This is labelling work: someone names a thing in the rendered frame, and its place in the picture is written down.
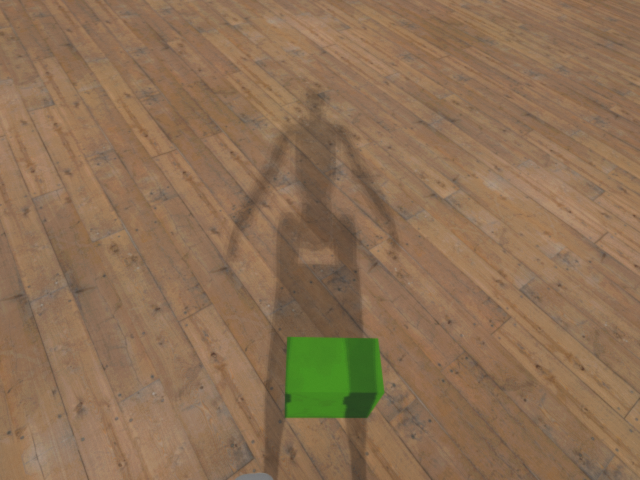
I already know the carton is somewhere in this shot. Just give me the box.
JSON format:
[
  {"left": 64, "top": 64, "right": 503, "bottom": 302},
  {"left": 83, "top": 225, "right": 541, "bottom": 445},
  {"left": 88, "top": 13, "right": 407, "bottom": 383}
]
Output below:
[{"left": 285, "top": 337, "right": 384, "bottom": 418}]

